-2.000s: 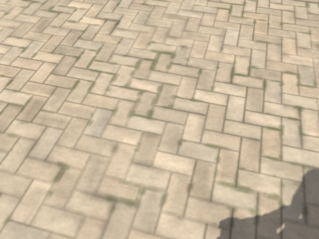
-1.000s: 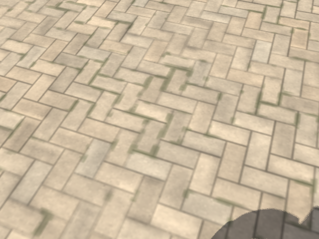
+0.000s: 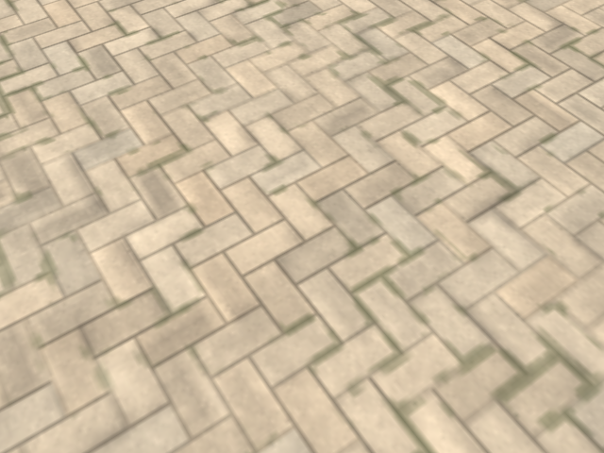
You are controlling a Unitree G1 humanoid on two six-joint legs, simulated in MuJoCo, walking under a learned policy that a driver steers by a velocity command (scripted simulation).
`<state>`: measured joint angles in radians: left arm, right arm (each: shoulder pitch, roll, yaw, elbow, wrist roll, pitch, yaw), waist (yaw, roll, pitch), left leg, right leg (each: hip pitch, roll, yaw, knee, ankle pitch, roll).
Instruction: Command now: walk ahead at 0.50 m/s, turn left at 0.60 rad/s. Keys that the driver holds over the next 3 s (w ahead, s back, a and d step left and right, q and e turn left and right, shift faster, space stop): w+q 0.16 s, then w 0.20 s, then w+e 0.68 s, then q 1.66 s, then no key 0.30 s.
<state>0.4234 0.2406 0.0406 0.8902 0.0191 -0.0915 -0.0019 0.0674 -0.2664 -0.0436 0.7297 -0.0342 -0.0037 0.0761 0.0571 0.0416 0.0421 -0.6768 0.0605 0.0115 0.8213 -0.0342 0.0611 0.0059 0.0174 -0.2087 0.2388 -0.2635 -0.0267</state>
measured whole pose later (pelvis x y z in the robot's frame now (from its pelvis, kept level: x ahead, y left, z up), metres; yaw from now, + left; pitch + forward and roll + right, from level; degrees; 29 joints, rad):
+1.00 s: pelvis +0.55 +0.05 +0.00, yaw -6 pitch +1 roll +0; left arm 0.38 0.27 0.06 0.87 0.00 -0.04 -0.02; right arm 0.14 -0.26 -0.01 0.75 -0.05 -0.04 0.01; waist 0.03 0.03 0.04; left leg -0.65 0.11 -0.06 0.93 -0.18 -0.04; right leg -0.13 0.15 0.07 0.32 -0.19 -0.13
